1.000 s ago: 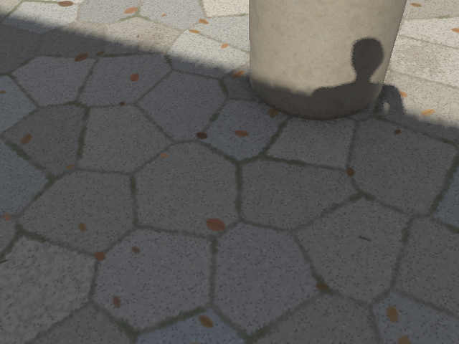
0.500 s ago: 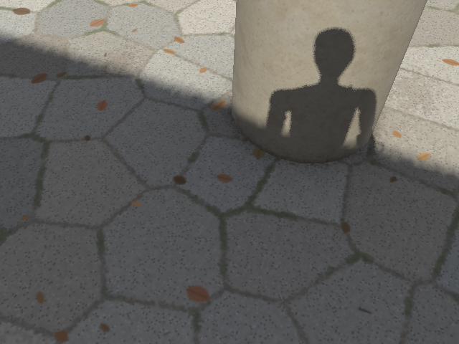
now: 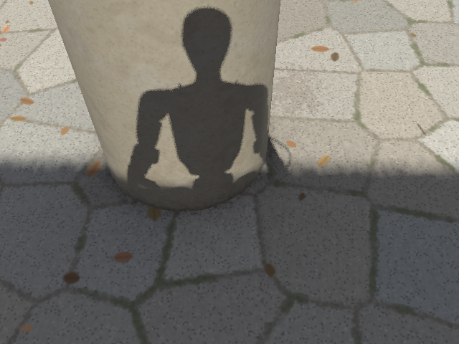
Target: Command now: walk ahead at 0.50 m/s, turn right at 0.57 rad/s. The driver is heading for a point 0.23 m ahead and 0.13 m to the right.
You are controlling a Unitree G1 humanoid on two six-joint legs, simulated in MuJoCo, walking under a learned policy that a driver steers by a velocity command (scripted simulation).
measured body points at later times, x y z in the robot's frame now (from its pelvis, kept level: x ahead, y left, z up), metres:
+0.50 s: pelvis +0.20 +0.03 +0.01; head +0.24 +0.03 +0.46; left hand +0.29 +0.28 -0.13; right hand +0.28 -0.24 -0.11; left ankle +0.30 +0.09 -0.72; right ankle +0.09 -0.05 -0.67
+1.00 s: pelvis +0.24 +0.00 +0.02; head +0.23 -0.01 +0.47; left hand +0.29 +0.23 -0.13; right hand +0.25 -0.24 -0.13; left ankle +0.30 +0.09 -0.72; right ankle +0.20 -0.10 -0.72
